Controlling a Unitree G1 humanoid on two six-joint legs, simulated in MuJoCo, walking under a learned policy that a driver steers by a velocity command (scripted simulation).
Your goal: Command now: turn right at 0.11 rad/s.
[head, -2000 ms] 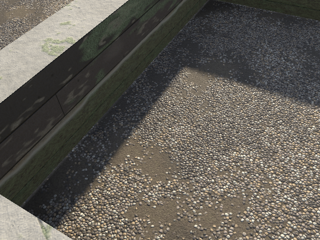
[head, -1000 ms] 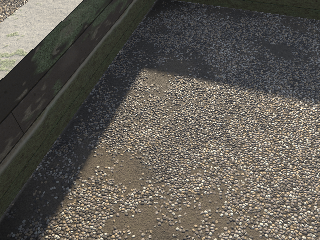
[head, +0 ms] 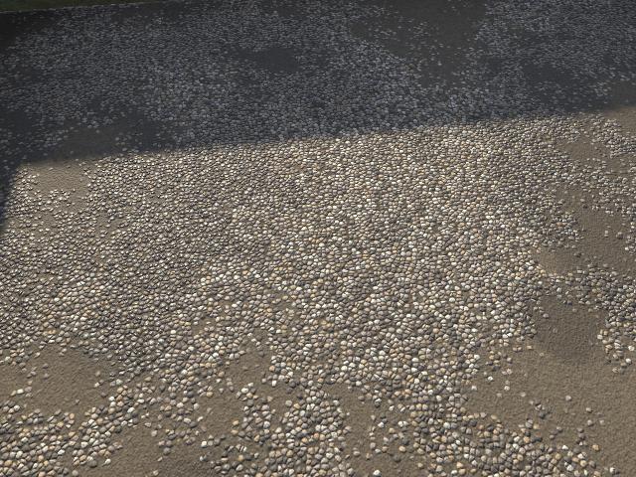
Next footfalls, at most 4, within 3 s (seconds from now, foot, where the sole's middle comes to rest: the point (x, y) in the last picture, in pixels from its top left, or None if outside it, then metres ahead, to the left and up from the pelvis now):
none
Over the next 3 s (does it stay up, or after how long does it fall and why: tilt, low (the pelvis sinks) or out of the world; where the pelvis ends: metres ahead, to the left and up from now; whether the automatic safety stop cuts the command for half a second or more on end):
stays up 0.03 0.02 -0.01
